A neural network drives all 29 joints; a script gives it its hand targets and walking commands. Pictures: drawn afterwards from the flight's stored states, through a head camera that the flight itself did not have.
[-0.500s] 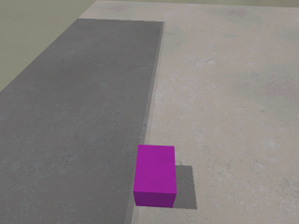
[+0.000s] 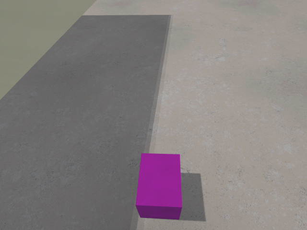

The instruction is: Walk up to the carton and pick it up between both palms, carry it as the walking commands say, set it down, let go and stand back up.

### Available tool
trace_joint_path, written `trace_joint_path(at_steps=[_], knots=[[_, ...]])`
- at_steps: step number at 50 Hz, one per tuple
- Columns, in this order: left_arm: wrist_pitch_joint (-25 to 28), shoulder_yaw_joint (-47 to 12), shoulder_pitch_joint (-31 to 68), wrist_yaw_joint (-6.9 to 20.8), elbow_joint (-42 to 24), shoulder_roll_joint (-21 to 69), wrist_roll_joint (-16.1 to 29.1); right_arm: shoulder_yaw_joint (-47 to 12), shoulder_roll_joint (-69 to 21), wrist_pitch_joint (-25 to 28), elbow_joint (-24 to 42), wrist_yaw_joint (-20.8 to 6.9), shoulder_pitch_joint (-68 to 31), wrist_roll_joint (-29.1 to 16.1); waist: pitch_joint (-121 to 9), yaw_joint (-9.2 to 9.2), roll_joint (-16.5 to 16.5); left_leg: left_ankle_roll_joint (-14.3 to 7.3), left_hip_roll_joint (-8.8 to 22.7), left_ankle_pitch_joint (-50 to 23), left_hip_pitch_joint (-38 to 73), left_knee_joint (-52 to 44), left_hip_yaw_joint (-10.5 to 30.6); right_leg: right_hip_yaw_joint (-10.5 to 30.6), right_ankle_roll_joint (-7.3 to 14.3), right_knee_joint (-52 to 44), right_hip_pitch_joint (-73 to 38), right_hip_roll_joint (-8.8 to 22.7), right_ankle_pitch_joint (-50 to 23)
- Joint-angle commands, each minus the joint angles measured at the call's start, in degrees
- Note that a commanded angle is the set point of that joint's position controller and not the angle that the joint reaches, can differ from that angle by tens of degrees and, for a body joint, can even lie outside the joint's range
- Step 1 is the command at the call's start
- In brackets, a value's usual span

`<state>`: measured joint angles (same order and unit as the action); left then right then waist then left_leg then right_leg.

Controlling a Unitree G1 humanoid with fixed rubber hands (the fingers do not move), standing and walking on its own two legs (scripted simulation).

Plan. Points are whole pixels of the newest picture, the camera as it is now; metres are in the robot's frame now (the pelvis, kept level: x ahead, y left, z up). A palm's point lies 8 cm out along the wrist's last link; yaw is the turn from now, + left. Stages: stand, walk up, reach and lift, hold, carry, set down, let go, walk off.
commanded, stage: walk up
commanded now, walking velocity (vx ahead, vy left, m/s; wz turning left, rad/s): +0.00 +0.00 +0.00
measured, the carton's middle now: (159, 186) +0.48 +0.03 -0.65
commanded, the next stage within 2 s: stand in 0.38 s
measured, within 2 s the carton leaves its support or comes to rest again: neither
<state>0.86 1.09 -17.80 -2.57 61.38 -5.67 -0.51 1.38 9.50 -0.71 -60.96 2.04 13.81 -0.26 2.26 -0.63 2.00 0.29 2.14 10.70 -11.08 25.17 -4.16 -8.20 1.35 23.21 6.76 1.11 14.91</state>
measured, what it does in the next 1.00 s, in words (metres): stands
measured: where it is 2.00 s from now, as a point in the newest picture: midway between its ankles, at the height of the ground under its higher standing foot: outside the picture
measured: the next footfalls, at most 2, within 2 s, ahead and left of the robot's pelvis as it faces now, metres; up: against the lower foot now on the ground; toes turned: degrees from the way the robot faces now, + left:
none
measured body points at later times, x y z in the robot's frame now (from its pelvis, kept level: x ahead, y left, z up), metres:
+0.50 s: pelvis +0.02 +0.02 +0.00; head +0.03 +0.02 +0.45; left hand +0.00 +0.24 -0.16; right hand -0.01 -0.20 -0.16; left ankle +0.01 +0.12 -0.74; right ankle -0.03 -0.10 -0.74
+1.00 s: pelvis -0.01 +0.02 -0.03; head +0.08 +0.02 +0.41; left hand +0.13 +0.24 -0.16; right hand +0.14 -0.19 -0.16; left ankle +0.01 +0.12 -0.74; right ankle -0.02 -0.10 -0.74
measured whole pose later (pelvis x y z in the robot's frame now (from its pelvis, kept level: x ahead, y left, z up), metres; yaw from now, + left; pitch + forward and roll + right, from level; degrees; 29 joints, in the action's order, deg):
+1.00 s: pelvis -0.01 +0.02 -0.03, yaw +0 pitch +14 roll -1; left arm -32.9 3.3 -6.7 2.0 26.3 -7.7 -0.9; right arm 2.1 6.9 -32.6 -27.4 -2.1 5.1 4.8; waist -3.2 -0.8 0.7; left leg -1.3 0.5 17.4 -37.4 41.1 -1.9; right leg -1.3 -0.2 40.6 34.0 0.4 20.2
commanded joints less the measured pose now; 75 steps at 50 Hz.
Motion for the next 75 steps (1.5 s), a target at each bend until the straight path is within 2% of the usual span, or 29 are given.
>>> trace_joint_path(at_steps=[1,2,3,8,20,29,30,31,32,33,34,35,36,37,39,40,41,42,44,46,48,51,58,63,69,75], knots=[[-0.30,1.12,-3.44,-0.11,-0.83,-6.72,-0.13,1.11,4.06,0.27,-1.35,0.27,8.06,0.23,0.47,0.77,-2.67,-1.06,5.22,-15.79,8.87,-5.79,4.12,5.35,-0.47,-4.27,6.12,6.37,-8.50],[-0.41,0.66,-4.02,-0.13,-0.32,-5.41,0.14,1.05,3.91,0.44,-1.12,0.13,5.78,-0.06,1.96,0.52,0.65,-1.87,5.60,-17.11,7.78,-5.69,4.73,4.29,-1.41,-5.36,6.33,5.06,-5.06],[-0.39,0.59,-3.96,-0.22,-0.08,-5.13,0.16,0.77,3.17,0.56,-1.13,0.14,4.94,0.01,2.62,0.36,1.26,-2.16,5.52,-16.75,6.35,-6.22,4.78,4.00,-1.44,-5.22,5.30,5.31,-4.92],[-0.48,0.35,-3.95,-0.20,0.79,-5.92,0.27,0.01,2.49,1.37,-2.29,0.44,5.26,0.27,1.59,0.10,0.08,-1.89,4.69,-16.21,5.26,-7.09,3.98,4.47,-1.35,-5.13,1.12,6.29,-10.00],[-0.82,0.10,-3.77,-0.21,1.76,-6.11,0.24,-0.73,2.69,1.88,-4.69,0.22,7.28,0.32,2.04,0.61,-2.32,-1.93,4.45,-12.32,4.69,-8.31,3.76,4.09,-1.76,-6.46,-0.63,6.77,-9.06],[-0.63,-0.06,-4.61,-0.16,2.28,-6.12,0.31,-1.03,2.69,2.11,-5.30,0.17,8.25,0.45,2.83,0.64,-2.03,-2.00,4.64,-11.70,4.01,-8.65,3.94,4.17,-1.95,-6.75,-0.62,6.90,-8.73],[-1.68,-1.18,15.50,0.12,-17.83,-11.20,6.96,-2.34,9.84,0.31,14.81,-0.41,-11.85,-5.08,-10.25,1.32,-2.31,-4.03,1.43,16.07,-16.08,2.30,4.73,11.59,3.96,4.90,15.06,3.52,12.02],[-6.63,-2.53,35.60,-0.63,-31.42,-11.33,6.46,-3.70,6.70,-3.75,29.69,0.38,-31.96,-7.27,-8.16,-0.38,-2.25,-2.37,1.85,17.93,-18.93,5.21,0.85,9.89,3.52,5.89,17.52,5.01,12.95],[-11.25,-2.54,32.89,-1.40,-30.38,-11.00,5.57,-3.39,8.89,-9.02,27.00,0.52,-28.09,-6.08,-7.48,-0.19,-0.88,-1.18,1.42,19.06,-20.54,6.07,1.16,7.53,3.48,7.14,17.60,4.39,13.15],[-16.25,-2.30,29.54,-1.35,-28.65,-11.55,4.73,-4.27,10.56,-14.01,28.51,0.31,-24.26,-4.78,-9.82,-0.37,-2.43,-2.38,1.91,17.01,-18.39,5.87,2.05,4.86,3.26,7.65,21.48,3.55,12.93],[-22.11,-2.38,25.81,-0.97,-26.99,-11.54,5.35,-2.27,9.58,-19.41,25.96,0.64,-18.47,-3.83,-9.57,0.08,-3.06,-3.03,1.98,13.65,-16.51,5.74,3.04,5.02,3.67,7.50,23.85,2.78,10.36],[-28.86,-2.64,19.23,-0.99,-22.82,-10.53,6.36,-2.65,9.81,-25.87,22.57,0.35,-14.16,-4.32,-5.77,-0.29,-4.79,-3.82,1.45,8.03,-17.20,6.67,4.20,6.61,3.76,8.69,25.78,1.92,5.38],[-34.19,-2.60,15.30,-1.13,-22.17,-10.34,6.48,-3.62,9.27,-31.34,21.49,0.12,-11.06,-4.86,-6.62,-0.98,-2.10,-3.56,1.12,2.45,-18.63,7.92,5.13,8.45,4.02,10.09,24.55,1.85,-0.95],[-38.87,-1.72,12.41,-1.03,-22.90,-10.34,6.61,-4.53,7.42,-35.70,21.78,-0.56,-8.91,-5.04,-11.28,-1.28,-1.39,-3.94,0.58,-7.34,-17.16,10.39,6.77,9.77,4.30,11.71,24.08,1.73,-8.45],[-44.27,-1.26,5.98,-0.13,-24.26,-8.60,6.57,-5.34,4.49,-40.82,22.03,-1.25,-4.47,-4.84,-19.89,-0.05,-2.51,-5.43,-0.41,-28.47,-9.83,14.44,10.03,11.19,3.87,13.62,23.58,0.14,-20.35],[-44.52,-0.92,4.62,0.61,-26.72,-7.91,6.04,-4.61,4.19,-41.09,24.15,-1.52,-4.09,-4.13,-23.29,0.36,-1.49,-5.35,-0.50,-34.11,-7.37,14.33,10.63,11.36,3.81,13.55,22.81,-0.92,-22.86],[-43.80,-0.20,3.89,1.36,-29.47,-7.56,5.12,-2.98,4.31,-40.56,26.16,-2.08,-3.36,-2.53,-24.74,0.79,0.21,-4.69,-0.47,-36.34,-4.85,13.36,10.74,11.27,3.74,12.55,22.83,-1.61,-22.81],[-42.42,0.50,4.00,2.05,-31.70,-7.08,3.60,-1.56,4.03,-39.47,27.53,-2.49,-2.60,-0.72,-24.66,1.09,1.62,-3.90,-0.72,-35.44,-3.69,12.10,10.17,11.35,3.51,11.12,21.94,-2.02,-22.73],[-38.67,1.94,8.20,2.99,-35.54,-6.66,0.87,0.32,3.38,-36.34,31.29,-3.07,-5.10,2.73,-22.56,0.76,2.38,-2.24,-1.57,-27.27,-5.30,10.38,8.35,11.83,2.73,9.91,19.25,-2.05,-21.45],[-35.11,3.72,14.30,3.76,-38.89,-7.25,-1.22,1.90,2.78,-33.24,36.18,-3.72,-11.08,5.55,-18.67,-0.09,0.88,-1.77,-2.12,-16.57,-12.68,11.14,6.39,11.34,1.70,11.97,19.34,-1.59,-17.75],[-32.26,4.44,16.56,4.74,-41.29,-7.86,-1.47,2.44,2.99,-30.49,40.24,-4.20,-14.71,6.11,-17.19,-0.34,-0.94,-1.64,-1.90,-13.42,-16.52,14.46,6.07,10.33,0.79,15.56,22.62,-1.36,-14.55],[-29.57,4.62,17.93,5.57,-43.25,-7.25,-1.08,4.35,3.14,-27.96,42.68,-4.27,-15.61,6.40,-20.16,0.17,-2.31,-1.45,-2.01,-12.06,-17.28,19.48,5.78,9.17,-0.37,20.52,27.54,-1.95,-10.58],[-30.92,4.86,20.61,5.64,-42.81,-7.45,-0.38,3.43,2.14,-29.06,42.36,-2.85,-17.13,2.52,-20.12,-0.23,-2.85,-1.05,-2.52,0.91,-21.61,23.72,3.85,8.61,-0.92,24.33,31.39,-2.01,0.22],[-30.50,7.11,30.40,5.57,-40.26,-9.81,-0.20,3.98,2.59,-28.93,41.27,-2.07,-26.17,1.22,-16.84,-0.29,-1.83,-0.54,-2.07,9.26,-26.43,24.92,3.44,8.63,-1.06,25.73,35.29,-1.11,7.63],[-30.26,7.05,45.33,4.83,-35.78,-11.81,1.32,5.72,5.51,-28.60,37.03,-1.39,-40.29,-0.15,-20.70,0.41,-0.79,-0.06,-1.77,12.07,-27.60,26.36,3.52,7.23,-1.11,27.79,38.93,-1.50,10.76],[-29.82,7.84,57.42,4.06,-28.23,-13.69,1.98,6.80,6.12,-28.12,30.39,-0.62,-52.44,-1.35,-25.75,-0.13,-1.28,-0.19,-1.96,11.39,-29.87,27.38,3.26,6.57,-1.62,28.93,41.15,-2.17,10.50]])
